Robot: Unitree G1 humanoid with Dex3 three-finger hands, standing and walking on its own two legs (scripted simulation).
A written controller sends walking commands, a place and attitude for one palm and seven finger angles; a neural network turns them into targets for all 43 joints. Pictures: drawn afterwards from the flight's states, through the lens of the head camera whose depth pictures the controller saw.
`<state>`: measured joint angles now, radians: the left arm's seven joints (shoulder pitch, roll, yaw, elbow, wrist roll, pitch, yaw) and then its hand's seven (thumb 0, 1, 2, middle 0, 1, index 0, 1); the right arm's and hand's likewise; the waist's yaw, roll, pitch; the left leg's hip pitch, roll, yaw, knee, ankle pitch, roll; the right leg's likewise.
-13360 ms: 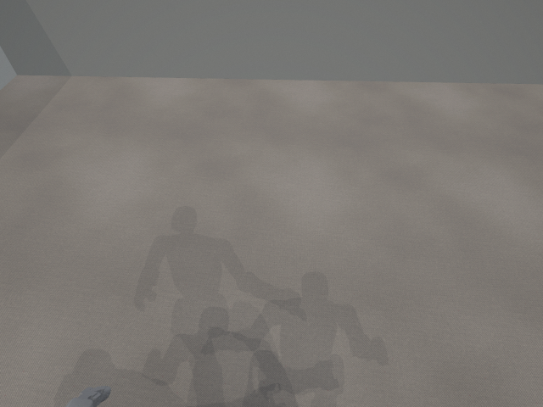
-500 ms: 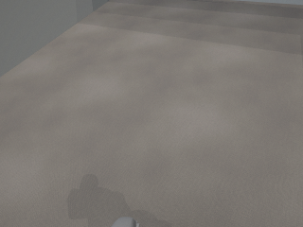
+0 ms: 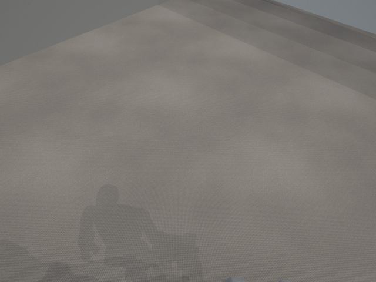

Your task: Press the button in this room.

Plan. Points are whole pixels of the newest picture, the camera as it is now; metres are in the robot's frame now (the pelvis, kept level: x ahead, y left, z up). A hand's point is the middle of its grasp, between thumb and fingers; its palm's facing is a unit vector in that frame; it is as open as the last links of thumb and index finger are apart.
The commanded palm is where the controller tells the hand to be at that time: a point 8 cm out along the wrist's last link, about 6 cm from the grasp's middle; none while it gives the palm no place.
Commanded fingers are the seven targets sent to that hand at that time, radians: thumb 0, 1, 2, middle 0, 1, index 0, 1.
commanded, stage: turn or walk to find it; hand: left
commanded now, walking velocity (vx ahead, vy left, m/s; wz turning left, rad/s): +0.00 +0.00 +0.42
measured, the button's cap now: out of the picture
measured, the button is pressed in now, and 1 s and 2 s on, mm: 0 0 0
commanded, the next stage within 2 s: none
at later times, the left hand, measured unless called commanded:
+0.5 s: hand out of the picture +0.02 +0.14 -0.15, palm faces +0.23 -0.93 -0.27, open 7.4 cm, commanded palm none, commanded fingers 0.00 0.90 0.90 -0.20 -0.30 -0.20 -0.30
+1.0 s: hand out of the picture -0.08 +0.20 -0.17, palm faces +0.44 -0.86 -0.26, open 7.4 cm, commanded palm none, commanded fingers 0.00 0.90 0.90 -0.20 -0.30 -0.20 -0.30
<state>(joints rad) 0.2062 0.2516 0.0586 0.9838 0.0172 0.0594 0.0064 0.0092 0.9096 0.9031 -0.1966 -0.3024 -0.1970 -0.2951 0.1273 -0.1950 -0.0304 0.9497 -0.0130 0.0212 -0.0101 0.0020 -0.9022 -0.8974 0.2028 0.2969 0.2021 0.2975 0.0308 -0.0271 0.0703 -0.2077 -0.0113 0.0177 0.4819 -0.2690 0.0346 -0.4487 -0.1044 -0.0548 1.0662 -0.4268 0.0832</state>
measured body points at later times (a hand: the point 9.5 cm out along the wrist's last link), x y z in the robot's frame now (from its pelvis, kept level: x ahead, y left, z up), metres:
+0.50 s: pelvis -0.01 -0.06 +0.00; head +0.02 -0.09 +0.45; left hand +0.01 +0.19 -0.12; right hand +0.07 -0.31 -0.17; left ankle -0.08 +0.10 -0.65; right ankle +0.00 -0.15 -0.74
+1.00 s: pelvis -0.05 -0.03 +0.00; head -0.03 -0.01 +0.45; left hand -0.10 +0.24 -0.15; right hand +0.14 -0.21 -0.14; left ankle -0.07 +0.08 -0.74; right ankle +0.00 -0.16 -0.68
